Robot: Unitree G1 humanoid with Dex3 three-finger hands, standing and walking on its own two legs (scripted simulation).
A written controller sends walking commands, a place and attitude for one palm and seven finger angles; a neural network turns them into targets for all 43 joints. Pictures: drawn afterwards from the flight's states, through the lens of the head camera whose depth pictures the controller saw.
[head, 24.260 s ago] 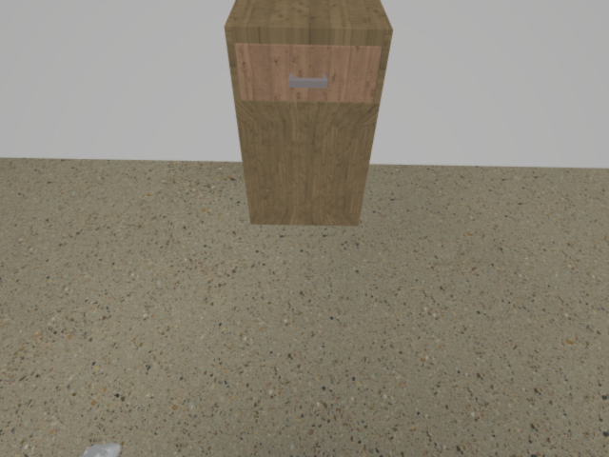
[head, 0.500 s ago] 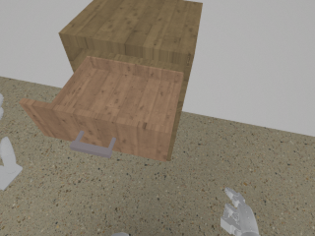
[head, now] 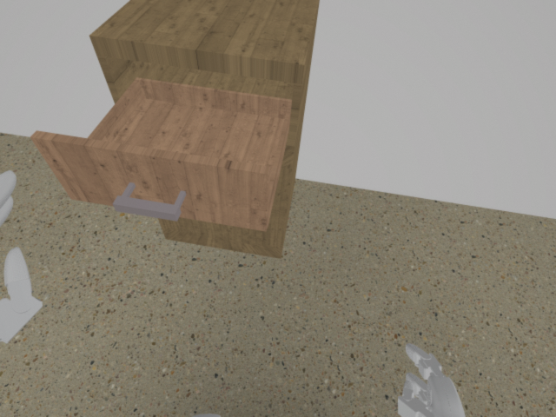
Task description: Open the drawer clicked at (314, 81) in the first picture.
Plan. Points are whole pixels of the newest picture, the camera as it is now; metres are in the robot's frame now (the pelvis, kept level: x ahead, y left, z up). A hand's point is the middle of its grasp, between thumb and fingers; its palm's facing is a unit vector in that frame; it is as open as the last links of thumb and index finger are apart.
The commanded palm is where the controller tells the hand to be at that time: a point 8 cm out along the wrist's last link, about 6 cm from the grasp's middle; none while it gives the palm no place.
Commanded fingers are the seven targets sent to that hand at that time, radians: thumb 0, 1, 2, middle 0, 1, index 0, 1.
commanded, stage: stop stepping back and stand still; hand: left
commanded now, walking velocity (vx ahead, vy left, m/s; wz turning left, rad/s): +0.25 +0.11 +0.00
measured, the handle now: (151, 200) +0.49 +0.28 -0.05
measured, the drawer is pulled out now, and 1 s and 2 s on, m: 0.30 0.30 0.30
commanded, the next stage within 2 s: let the arm hang, fingers relaxed in 0.52 s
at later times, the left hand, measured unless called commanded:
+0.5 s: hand (27, 361) +0.14 +0.22 +0.18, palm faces +0.40 -0.81 -0.44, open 7.4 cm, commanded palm +0.08 +0.26 +0.19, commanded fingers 0.00 0.90 0.90 -0.20 -0.30 -0.20 -0.30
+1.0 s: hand out of the picture -0.04 +0.17 -0.17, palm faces +0.07 -0.98 -0.20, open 7.0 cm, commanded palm none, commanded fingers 0.00 0.90 0.90 -0.20 -0.30 -0.20 -0.30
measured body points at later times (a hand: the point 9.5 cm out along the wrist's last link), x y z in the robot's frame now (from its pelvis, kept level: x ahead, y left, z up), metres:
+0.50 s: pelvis -0.04 -0.02 +0.01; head -0.05 -0.02 +0.46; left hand +0.11 +0.26 +0.20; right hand +0.11 -0.26 -0.08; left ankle -0.03 +0.11 -0.72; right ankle +0.03 -0.09 -0.73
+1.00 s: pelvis -0.04 -0.02 +0.01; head -0.01 +0.00 +0.46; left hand -0.04 +0.22 -0.15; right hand -0.03 -0.24 -0.14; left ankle -0.03 +0.11 -0.73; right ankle +0.03 -0.09 -0.73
